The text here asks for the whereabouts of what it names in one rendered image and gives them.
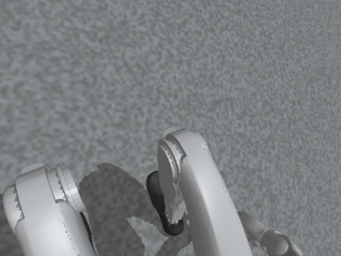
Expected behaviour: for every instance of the right robot arm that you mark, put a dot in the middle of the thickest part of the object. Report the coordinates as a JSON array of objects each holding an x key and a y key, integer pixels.
[{"x": 275, "y": 244}]

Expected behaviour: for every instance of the left robot foot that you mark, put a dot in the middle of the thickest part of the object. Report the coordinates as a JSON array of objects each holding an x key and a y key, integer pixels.
[{"x": 87, "y": 228}]

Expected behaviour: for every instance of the right robot foot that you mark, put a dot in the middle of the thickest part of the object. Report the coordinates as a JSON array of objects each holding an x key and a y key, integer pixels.
[{"x": 157, "y": 198}]

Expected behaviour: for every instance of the right robot hand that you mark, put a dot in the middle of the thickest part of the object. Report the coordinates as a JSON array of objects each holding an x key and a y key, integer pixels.
[{"x": 254, "y": 229}]

